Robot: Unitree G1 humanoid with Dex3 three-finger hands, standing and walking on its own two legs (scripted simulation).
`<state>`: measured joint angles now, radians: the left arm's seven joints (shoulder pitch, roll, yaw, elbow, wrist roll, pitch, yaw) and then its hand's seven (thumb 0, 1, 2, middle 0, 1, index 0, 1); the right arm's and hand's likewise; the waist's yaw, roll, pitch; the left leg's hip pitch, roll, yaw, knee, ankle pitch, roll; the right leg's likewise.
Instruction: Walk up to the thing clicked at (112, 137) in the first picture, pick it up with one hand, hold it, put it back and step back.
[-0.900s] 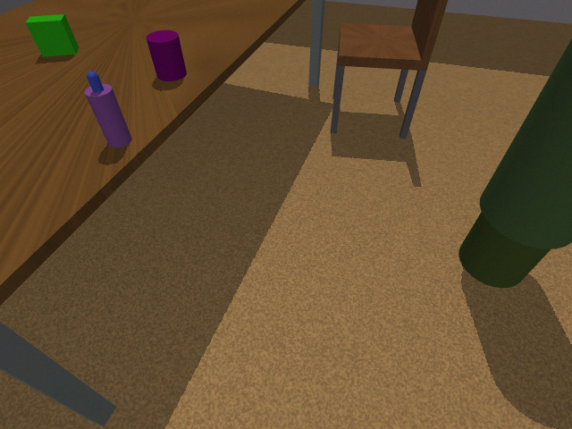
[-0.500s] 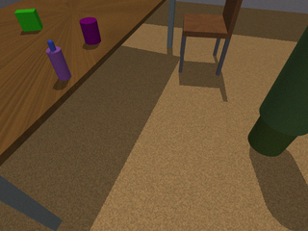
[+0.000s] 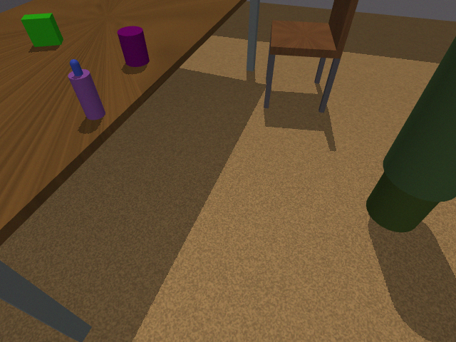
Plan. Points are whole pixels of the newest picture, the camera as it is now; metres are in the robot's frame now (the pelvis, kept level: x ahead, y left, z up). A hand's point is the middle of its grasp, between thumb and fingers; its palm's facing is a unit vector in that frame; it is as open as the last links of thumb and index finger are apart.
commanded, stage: stand
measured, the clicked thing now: (85, 89) +0.76 +0.42 +0.05
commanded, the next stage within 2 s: walk up in 0.22 s
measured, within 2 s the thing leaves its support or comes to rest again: neither
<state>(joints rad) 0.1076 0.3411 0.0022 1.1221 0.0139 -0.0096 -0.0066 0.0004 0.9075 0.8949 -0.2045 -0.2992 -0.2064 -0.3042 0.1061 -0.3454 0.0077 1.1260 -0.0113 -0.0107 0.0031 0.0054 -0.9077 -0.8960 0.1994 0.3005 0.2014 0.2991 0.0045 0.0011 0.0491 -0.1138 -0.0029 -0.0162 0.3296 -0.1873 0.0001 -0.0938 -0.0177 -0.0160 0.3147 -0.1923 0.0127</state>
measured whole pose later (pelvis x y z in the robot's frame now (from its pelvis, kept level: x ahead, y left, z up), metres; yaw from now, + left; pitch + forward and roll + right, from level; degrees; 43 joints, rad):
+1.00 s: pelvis +0.03 +0.19 -0.02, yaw +24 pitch -3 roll +0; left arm 0.34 0.40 0.06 0.89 0.04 -0.07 0.07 0.00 0.90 0.89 -0.21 -0.30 -0.21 -0.31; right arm 0.28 -0.44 -0.10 0.79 -0.05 0.11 0.09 0.01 -0.91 -0.90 0.20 0.30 0.20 0.30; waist 0.01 0.13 0.07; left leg -0.49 -0.08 -0.15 1.15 -0.39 -0.01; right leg -0.23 -0.10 -0.13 0.57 -0.29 0.01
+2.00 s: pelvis +0.02 +0.26 -0.03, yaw +32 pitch -3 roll +1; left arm 0.14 0.38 0.05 0.91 0.03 0.03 -0.03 0.00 0.91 0.89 -0.20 -0.30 -0.21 -0.30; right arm 0.21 -0.39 -0.02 0.97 -0.02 -0.03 -0.01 0.01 -0.91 -0.90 0.20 0.30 0.20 0.30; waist 0.00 -0.01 0.09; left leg -0.32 -0.01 -0.06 0.66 -0.29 0.00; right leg -0.27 -0.03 -0.03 0.70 -0.37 -0.01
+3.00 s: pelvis +0.04 +0.27 -0.01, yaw +33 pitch -2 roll -1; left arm 0.10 0.36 0.04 1.08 0.01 0.02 -0.03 0.00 0.91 0.90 -0.20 -0.30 -0.21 -0.30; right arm 0.09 -0.36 0.01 1.10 -0.02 -0.03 -0.01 0.01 -0.91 -0.90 0.20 0.30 0.20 0.30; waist 0.02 -0.01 0.06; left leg -0.21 -0.01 -0.09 0.43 -0.18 -0.02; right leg -0.12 -0.02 -0.05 0.41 -0.25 0.01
